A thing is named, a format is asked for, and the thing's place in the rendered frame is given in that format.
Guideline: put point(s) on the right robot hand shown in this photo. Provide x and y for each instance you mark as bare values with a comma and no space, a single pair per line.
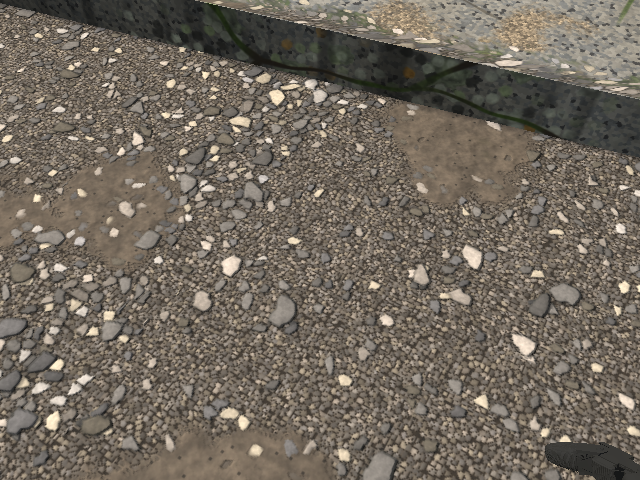
603,462

